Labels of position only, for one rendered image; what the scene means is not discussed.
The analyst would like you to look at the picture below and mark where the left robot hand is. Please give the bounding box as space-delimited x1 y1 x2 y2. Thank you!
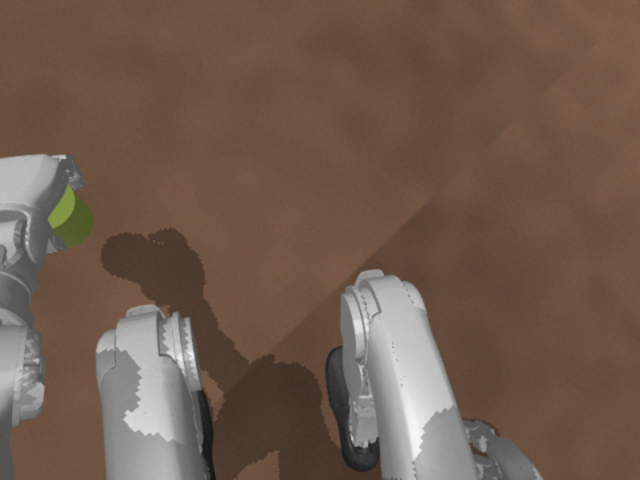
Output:
0 154 85 254

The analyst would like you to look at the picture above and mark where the right robot foot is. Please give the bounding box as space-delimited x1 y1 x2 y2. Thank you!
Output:
325 346 379 472

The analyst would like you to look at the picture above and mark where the can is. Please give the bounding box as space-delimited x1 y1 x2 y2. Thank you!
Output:
47 185 94 248

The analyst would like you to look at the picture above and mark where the left robot foot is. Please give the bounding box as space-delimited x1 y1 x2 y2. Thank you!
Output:
197 389 216 480

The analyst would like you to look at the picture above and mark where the right robot hand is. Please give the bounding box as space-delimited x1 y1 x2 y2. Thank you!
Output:
462 420 544 480

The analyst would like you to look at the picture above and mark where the left robot arm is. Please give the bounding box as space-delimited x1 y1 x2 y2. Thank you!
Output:
0 203 50 480

